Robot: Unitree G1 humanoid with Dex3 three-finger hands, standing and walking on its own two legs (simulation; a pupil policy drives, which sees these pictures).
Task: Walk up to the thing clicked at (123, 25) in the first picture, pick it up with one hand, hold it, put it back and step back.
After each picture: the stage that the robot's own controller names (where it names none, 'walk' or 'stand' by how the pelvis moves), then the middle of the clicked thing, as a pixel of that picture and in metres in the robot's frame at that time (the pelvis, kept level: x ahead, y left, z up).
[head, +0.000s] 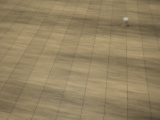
stand; (124, 22) +1.81 -0.61 -0.72
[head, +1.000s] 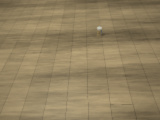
walk; (99, 31) +1.75 -0.13 -0.69
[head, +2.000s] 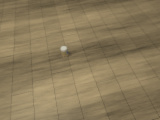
walk; (64, 51) +1.17 +0.21 -0.70
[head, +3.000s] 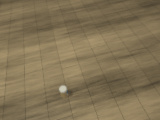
walk; (63, 92) +0.73 +0.23 -0.71
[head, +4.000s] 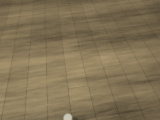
walk; out of the picture +0.47 +0.16 -0.71
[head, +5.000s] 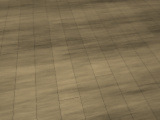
stand; out of the picture +0.38 +0.15 -0.71
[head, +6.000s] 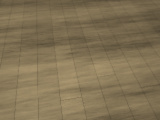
stand; out of the picture +0.36 +0.15 -0.72
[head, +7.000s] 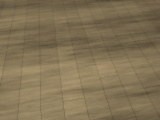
stand; out of the picture +0.36 +0.14 -0.73
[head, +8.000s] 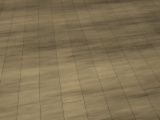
stand; out of the picture +0.35 +0.15 -0.73
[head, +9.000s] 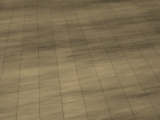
stand; out of the picture +0.34 +0.15 -0.73
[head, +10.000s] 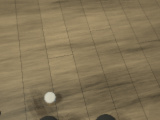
go down; (50, 99) +0.39 +0.14 -0.56
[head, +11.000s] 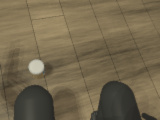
go down; (37, 70) +0.44 +0.17 -0.32
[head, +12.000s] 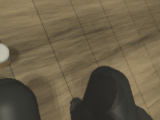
close in; out of the picture +0.43 +0.20 -0.25
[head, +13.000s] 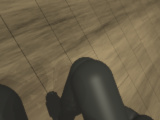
close; out of the picture +0.43 +0.23 -0.23
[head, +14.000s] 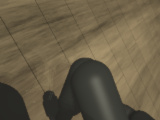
lift; out of the picture +0.42 +0.23 -0.23
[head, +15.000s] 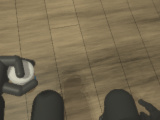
lift; (24, 78) +0.34 +0.20 -0.05
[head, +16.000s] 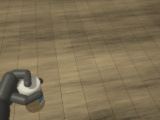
hold; (32, 94) +0.31 +0.18 +0.02
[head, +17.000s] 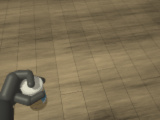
hold; (35, 94) +0.32 +0.17 +0.01
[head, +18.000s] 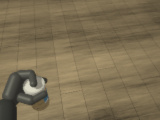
hold; (37, 94) +0.32 +0.16 +0.00
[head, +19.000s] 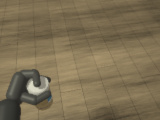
hold; (41, 93) +0.32 +0.15 +0.00
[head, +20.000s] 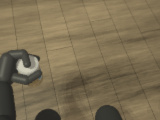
crouch; (31, 72) +0.39 +0.16 -0.07
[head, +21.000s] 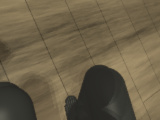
lower; out of the picture +0.44 +0.23 -0.19
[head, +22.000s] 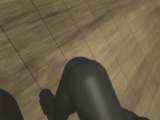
lower; out of the picture +0.44 +0.26 -0.23
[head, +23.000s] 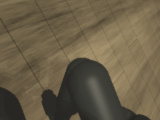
lower; out of the picture +0.44 +0.26 -0.23
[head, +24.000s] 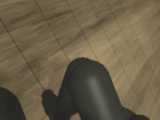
lower; out of the picture +0.44 +0.26 -0.23
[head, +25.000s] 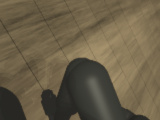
lower; out of the picture +0.43 +0.26 -0.23
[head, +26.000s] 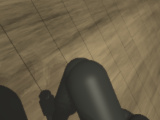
open; out of the picture +0.42 +0.23 -0.24
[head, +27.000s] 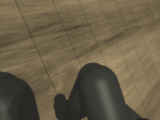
stand; out of the picture +0.42 +0.21 -0.24
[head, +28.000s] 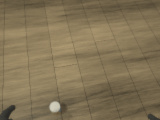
stand; (55, 108) +0.38 +0.14 -0.58
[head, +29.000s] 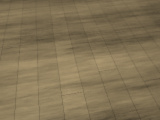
stand; out of the picture +0.37 +0.13 -0.66
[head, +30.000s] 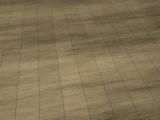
stand; out of the picture +0.37 +0.13 -0.66
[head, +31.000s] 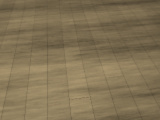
stand; out of the picture +0.39 +0.11 -0.72
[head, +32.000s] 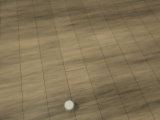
walk; (69, 107) +0.44 +0.09 -0.70
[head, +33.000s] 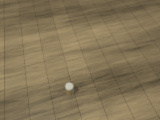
walk; (69, 89) +0.63 +0.13 -0.70
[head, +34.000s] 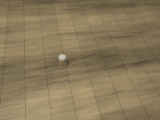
walk; (62, 60) +0.96 +0.13 -0.71
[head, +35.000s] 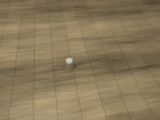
stand; (69, 64) +1.02 +0.13 -0.71
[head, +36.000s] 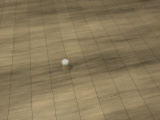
stand; (65, 65) +1.02 +0.16 -0.72
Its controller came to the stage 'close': yes
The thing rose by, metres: 0.72
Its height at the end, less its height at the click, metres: +0.00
